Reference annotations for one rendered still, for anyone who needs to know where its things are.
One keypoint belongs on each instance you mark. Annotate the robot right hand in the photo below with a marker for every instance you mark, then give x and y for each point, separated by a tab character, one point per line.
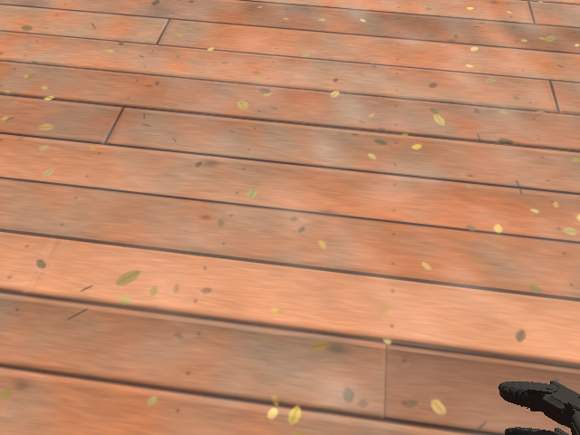
555	400

